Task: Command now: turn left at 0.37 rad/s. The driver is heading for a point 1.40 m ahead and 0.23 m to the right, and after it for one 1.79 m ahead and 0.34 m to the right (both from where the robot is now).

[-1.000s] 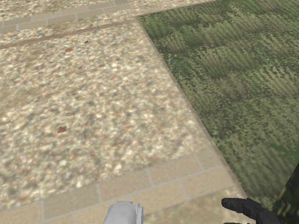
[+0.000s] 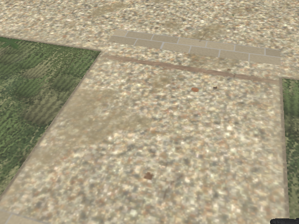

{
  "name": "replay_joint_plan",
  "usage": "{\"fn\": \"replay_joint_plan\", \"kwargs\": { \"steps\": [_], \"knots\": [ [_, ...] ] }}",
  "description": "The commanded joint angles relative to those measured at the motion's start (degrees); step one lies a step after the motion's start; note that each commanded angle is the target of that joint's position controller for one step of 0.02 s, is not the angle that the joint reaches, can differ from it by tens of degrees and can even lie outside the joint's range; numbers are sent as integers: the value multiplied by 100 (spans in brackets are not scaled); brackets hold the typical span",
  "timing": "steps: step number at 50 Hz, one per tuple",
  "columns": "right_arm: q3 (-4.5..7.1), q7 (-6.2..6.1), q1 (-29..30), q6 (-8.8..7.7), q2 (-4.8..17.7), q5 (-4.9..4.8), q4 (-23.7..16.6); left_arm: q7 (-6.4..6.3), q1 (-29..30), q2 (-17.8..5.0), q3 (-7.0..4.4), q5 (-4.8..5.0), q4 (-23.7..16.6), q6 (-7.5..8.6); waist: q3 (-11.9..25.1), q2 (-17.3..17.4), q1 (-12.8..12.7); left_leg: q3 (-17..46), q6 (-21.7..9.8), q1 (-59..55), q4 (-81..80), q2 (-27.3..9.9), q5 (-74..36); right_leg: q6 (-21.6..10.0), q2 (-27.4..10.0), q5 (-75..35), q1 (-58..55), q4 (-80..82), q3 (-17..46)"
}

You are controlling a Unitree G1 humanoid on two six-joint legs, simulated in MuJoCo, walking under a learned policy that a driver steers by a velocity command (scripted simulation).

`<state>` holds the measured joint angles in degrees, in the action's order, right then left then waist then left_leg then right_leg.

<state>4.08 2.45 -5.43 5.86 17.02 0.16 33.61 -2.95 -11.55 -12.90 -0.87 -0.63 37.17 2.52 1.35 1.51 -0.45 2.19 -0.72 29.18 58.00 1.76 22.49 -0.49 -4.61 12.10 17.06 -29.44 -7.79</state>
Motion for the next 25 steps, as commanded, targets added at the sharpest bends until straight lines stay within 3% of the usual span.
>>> {"fn": "replay_joint_plan", "kwargs": {
  "steps": [1,2,4,5,6,7,8,9,12,14,17,18,19,20,21,22,25],
  "knots": [
    [-9,81,-54,-112,164,-6,-331,38,623,-865,-245,9,-445,105,251,-1231,228,-304,-212,-651,-1107,-59,460,-975,-1091,995,162,1343,1178],
    [-25,78,-70,-146,151,13,-298,64,535,-886,-257,15,-403,89,268,-1258,173,-468,-279,-916,-1516,-34,605,-922,-1085,1540,257,1417,1172],
    [-69,62,-561,-281,21,12,-65,115,547,-836,-249,70,-330,20,144,-903,436,-557,-457,-2073,-2781,20,-92,-645,-843,2411,970,1158,933],
    [-105,47,-754,-417,13,40,30,150,410,-634,-233,3,-228,-37,-39,-127,539,116,-434,-2472,-3481,-213,-299,-393,-458,2187,1375,328,449],
    [-28,-57,-884,-588,514,160,-106,139,97,-159,-131,-38,-362,-114,-15,1534,383,2505,-660,-2601,-4372,-1689,560,-11,137,2104,2210,-1282,-123],
    [109,-202,-746,-637,858,125,-289,50,457,-331,-141,32,-494,-138,-191,1696,494,2957,-1018,-1795,-4682,-1991,-205,-61,222,1891,2108,-1456,554],
    [8,-264,-606,-657,482,168,-199,76,667,-459,-174,63,-454,-140,-213,1272,365,2447,-1122,-1537,-4592,-1742,-524,-99,113,1535,1639,-1670,849],
    [-90,-268,-345,-697,230,182,-175,120,551,-381,-147,112,-323,-140,-140,1082,96,2014,-1057,-1345,-4561,-1516,-751,-83,116,1288,1310,-1551,945],
    [-184,-262,-96,-810,-50,184,-246,162,137,-336,-119,34,135,-97,423,705,-96,986,-935,-1467,-4255,-1047,-2153,6,253,839,417,-1311,779],
    [-213,-254,-238,-854,-125,167,-193,163,109,-202,-62,62,270,-95,547,455,-64,704,-935,-1528,-4006,-956,-2590,48,327,710,43,-877,713],
    [-235,-281,-348,-856,-196,38,-165,140,10,-88,17,-7,447,-87,540,222,-117,602,-701,-1187,-3712,-712,-1277,19,273,-450,-958,390,804],
    [-271,-330,-430,-883,-294,66,-191,96,81,-338,-44,-118,446,-33,373,74,-90,654,-608,-944,-3616,-615,-829,28,23,-579,-1196,680,1135],
    [-248,-323,-644,-971,-303,51,-213,94,93,-755,-152,-188,430,12,120,-323,115,539,-594,-796,-3389,-423,-1247,19,-283,-1155,-1248,652,1375],
    [-271,-324,-788,-969,-363,24,-103,166,306,-698,-173,-44,527,21,-50,-802,303,340,-497,-1117,-3533,-277,-1561,-111,-163,-1055,-669,525,1363],
    [-231,-342,-687,-972,-174,77,-61,216,261,-439,-122,20,523,56,24,-620,146,372,-471,-1479,-3399,-332,-1839,-60,-16,-924,-497,574,1212],
    [-186,-356,-642,-974,-64,45,-59,229,192,-322,-75,32,559,86,179,-469,126,402,-458,-1724,-3330,-376,-2221,-11,31,-1031,-501,574,1125],
    [-191,-342,-607,-969,-119,10,-62,193,29,-322,-62,46,690,92,393,-289,123,459,-472,-2077,-3188,-510,-3209,26,102,-1180,-617,502,999]
  ]
}}
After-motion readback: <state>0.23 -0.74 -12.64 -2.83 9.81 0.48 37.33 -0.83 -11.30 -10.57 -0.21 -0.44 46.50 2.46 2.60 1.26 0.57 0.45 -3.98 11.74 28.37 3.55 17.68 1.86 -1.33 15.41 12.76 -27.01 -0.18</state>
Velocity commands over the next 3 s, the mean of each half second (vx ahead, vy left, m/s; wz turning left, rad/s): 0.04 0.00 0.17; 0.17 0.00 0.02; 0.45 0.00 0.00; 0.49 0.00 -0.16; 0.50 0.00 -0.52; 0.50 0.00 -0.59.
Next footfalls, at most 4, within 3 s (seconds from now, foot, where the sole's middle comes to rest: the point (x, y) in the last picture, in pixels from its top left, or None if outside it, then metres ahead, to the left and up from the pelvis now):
0.10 left None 0.08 0.12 -0.77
0.36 right None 0.11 -0.09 -0.77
1.02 right None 0.26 -0.07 -0.77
1.46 left None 0.52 0.16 -0.77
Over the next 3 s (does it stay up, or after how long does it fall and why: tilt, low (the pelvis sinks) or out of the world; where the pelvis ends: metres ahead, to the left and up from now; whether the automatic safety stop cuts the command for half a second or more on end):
stays up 1.21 -0.04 0.00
